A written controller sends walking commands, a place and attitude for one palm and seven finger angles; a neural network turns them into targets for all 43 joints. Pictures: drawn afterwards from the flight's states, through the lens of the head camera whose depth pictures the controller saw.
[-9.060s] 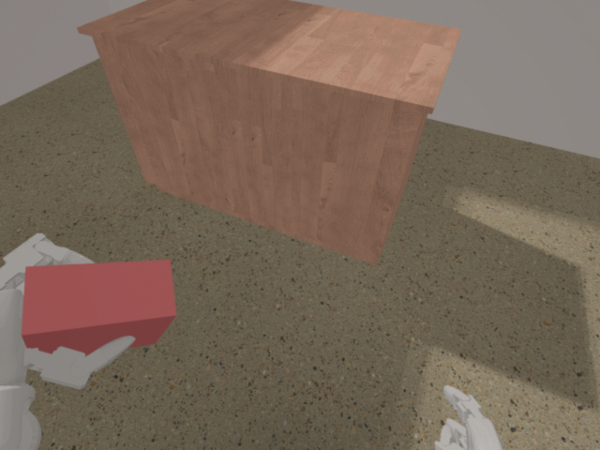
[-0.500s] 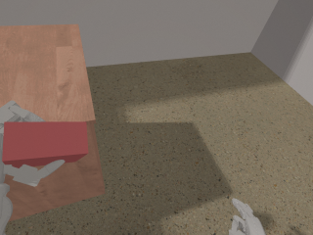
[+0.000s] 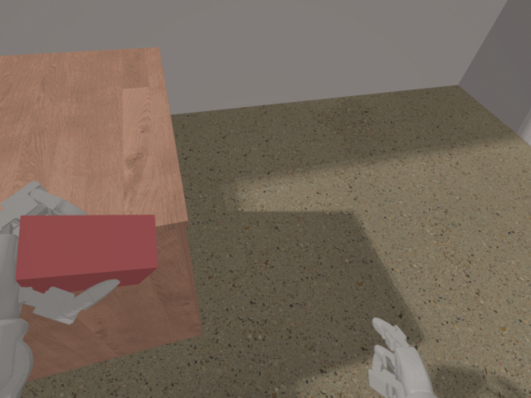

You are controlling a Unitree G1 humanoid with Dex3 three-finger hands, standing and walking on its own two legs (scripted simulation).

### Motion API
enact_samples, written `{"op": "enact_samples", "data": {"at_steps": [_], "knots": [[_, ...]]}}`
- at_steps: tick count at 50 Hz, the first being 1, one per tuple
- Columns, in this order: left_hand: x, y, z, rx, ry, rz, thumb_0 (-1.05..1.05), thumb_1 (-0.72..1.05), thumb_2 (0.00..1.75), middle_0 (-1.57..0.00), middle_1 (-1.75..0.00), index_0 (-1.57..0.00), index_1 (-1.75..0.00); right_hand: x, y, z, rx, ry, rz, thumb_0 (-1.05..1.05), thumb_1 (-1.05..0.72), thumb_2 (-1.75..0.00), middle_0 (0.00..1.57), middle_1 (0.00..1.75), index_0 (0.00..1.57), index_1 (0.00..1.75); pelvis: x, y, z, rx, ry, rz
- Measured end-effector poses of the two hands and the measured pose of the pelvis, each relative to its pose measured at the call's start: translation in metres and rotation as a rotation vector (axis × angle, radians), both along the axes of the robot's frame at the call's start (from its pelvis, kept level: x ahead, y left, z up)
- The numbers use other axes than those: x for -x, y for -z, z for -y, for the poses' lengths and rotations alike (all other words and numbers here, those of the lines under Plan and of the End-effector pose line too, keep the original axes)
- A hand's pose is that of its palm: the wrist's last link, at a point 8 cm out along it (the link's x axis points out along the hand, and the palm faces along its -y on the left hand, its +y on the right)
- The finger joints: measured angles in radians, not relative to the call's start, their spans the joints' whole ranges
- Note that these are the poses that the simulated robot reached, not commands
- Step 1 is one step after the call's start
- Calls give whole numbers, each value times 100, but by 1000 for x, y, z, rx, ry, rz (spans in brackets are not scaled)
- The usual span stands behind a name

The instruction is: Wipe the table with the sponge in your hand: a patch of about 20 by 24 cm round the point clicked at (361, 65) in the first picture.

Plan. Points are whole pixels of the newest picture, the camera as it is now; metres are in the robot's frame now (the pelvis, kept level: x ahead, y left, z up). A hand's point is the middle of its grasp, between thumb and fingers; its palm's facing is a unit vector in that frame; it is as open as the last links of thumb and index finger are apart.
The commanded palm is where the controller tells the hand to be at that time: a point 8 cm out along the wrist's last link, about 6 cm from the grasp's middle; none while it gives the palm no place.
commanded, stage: come to a stop and stand still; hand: left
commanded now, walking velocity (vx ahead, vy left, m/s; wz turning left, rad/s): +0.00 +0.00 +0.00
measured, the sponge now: (109, 255) +0.23 +0.22 +0.14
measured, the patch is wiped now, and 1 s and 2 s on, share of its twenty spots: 0.00 0.00 0.00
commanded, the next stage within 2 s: look again from close up in 0.38 s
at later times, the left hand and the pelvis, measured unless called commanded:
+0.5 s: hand (86, 263) +0.22 +0.23 +0.15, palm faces +0.38 -0.85 -0.36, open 9.9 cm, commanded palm +0.16 +0.26 +0.17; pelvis +0.00 -0.02 +0.00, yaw +1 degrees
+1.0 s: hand (83, 270) +0.21 +0.23 +0.15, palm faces +0.38 -0.85 -0.36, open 9.9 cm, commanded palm +0.15 +0.27 +0.17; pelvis +0.00 -0.02 +0.00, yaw +1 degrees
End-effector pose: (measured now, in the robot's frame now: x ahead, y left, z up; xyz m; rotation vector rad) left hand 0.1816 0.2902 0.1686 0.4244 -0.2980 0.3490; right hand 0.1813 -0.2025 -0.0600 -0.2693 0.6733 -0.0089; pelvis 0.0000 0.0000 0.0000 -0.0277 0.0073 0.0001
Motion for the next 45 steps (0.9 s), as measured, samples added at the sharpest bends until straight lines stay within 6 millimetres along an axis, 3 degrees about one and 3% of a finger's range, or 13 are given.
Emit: {"op": "enact_samples", "data": {"at_steps": [15,45], "knots": [[0,2,14,-5,0,-43,-1,-48,99,-77,-134,-76,-134,9,5,36,34,76,-42,1,-91,-90,20,30,20,30,-6,0,13,2,-5,-2],[14,4,22,14,-25,-61,-1,-48,100,-77,-135,-76,-134,21,9,40,9,80,-50,1,-90,-90,20,30,20,30,2,-1,21,0,-17,5]]}}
